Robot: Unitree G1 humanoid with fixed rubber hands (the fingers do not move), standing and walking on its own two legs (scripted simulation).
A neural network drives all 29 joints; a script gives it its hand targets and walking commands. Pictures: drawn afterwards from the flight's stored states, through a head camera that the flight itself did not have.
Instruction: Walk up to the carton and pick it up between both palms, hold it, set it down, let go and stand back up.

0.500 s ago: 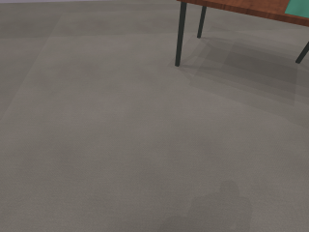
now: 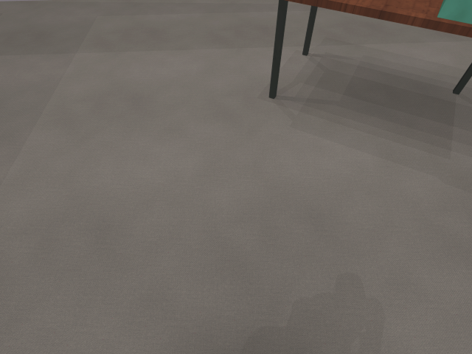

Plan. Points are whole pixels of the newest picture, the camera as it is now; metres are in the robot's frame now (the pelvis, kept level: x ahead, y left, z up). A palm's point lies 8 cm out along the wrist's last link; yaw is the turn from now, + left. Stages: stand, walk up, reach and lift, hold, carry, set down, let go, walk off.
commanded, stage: stand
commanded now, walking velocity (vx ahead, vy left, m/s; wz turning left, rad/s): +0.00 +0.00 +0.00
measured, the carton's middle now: out of the picture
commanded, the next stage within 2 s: walk up in 1.56 s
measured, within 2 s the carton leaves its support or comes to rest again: neither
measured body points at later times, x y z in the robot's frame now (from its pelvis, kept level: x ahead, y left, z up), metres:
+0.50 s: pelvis -0.02 +0.01 +0.00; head +0.01 +0.02 +0.45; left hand -0.07 +0.20 -0.17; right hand -0.06 -0.17 -0.16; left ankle -0.03 +0.11 -0.74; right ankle -0.02 -0.12 -0.74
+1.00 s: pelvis -0.01 +0.02 +0.00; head +0.01 +0.02 +0.45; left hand -0.05 +0.21 -0.16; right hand -0.04 -0.17 -0.16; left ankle -0.03 +0.11 -0.74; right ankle -0.02 -0.12 -0.74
